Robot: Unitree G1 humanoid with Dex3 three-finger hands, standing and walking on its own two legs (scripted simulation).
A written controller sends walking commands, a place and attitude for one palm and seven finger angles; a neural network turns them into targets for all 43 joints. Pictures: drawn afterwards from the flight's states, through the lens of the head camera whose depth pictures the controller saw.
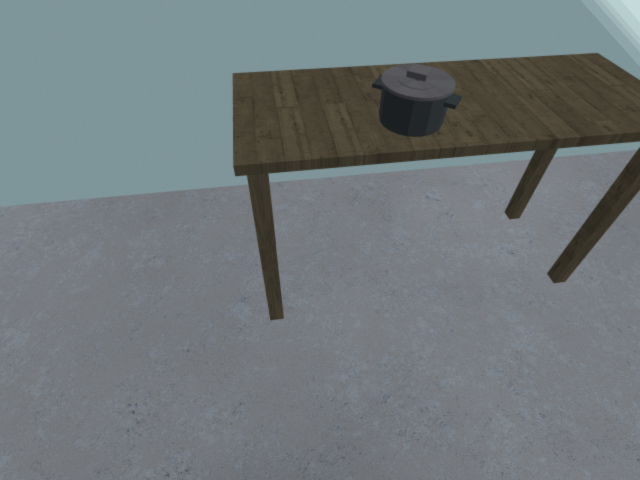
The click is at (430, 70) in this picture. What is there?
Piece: lid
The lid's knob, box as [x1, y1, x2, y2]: [406, 63, 432, 81]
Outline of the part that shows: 414,63 408,69 406,76 425,81 430,75 432,68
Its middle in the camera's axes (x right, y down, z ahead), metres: +0.23 -0.40 +0.92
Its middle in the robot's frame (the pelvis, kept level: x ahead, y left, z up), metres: +0.97 -0.19 +0.07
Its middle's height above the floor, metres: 0.85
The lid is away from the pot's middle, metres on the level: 0.00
